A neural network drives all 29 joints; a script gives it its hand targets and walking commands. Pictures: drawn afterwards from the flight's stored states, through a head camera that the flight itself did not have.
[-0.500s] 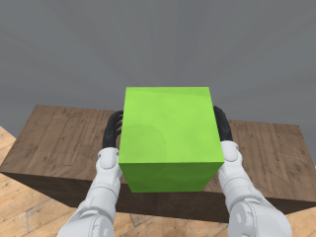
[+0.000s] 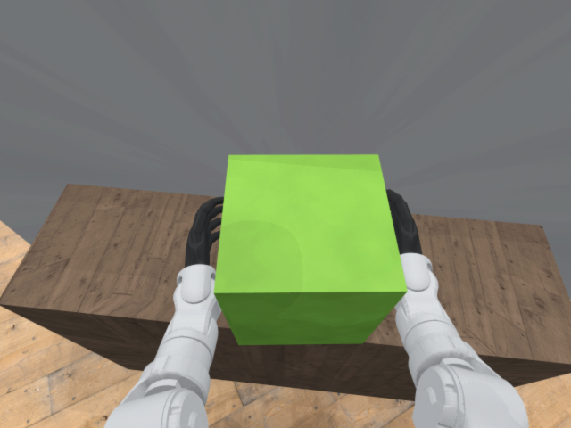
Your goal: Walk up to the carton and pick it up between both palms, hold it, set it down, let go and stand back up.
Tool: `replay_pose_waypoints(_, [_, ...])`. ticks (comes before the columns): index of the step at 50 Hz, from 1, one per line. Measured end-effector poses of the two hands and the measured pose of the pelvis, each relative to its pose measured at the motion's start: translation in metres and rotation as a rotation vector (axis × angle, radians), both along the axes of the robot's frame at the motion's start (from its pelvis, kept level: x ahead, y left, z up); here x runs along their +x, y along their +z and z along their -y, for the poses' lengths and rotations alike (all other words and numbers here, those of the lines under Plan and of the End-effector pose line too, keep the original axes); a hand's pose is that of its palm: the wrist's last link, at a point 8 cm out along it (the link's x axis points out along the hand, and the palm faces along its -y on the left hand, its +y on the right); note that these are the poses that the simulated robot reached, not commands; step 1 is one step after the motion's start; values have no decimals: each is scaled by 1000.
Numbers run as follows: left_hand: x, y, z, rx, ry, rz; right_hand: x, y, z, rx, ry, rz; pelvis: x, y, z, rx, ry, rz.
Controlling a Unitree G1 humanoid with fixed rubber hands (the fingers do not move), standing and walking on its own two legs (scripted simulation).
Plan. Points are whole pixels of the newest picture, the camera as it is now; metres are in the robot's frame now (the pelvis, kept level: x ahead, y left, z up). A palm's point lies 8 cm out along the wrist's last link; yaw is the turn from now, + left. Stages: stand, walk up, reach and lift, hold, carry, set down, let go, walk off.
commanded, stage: reach and lift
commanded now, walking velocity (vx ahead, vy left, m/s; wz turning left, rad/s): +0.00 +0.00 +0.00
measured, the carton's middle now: (302, 258) +0.37 +0.00 -0.02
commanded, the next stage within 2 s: none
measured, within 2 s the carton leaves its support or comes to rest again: leaves its support in 0.30 s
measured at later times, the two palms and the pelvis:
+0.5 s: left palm (191, 264) +0.33 +0.16 +0.01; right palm (401, 247) +0.37 -0.14 +0.03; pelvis -0.03 +0.00 +0.00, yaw +1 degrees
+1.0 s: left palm (192, 251) +0.34 +0.16 +0.03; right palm (409, 241) +0.37 -0.14 +0.05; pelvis -0.02 +0.00 +0.00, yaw +2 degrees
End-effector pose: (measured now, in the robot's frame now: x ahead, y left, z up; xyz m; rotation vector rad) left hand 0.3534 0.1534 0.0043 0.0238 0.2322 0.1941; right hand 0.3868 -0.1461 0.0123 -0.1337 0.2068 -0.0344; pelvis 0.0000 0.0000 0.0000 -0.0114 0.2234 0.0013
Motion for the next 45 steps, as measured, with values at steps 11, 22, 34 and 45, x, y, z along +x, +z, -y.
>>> replay_pose_waypoints(11, [-4,1,0,-9,3,22,-4,2,-1,-7,-2,31,-4,0,1,-2,6,-17])
replay_pose_waypoints(22, [-17,6,-6,-13,28,99,-12,13,-8,-15,15,118,-21,-2,2,-3,17,-44])
replay_pose_waypoints(34, [-24,6,-11,-29,20,80,-20,19,-13,-23,6,102,-33,-3,3,0,31,-58])
replay_pose_waypoints(45, [-14,15,-6,-39,-8,59,-20,25,-6,-8,-27,82,-24,-2,0,-2,32,-24])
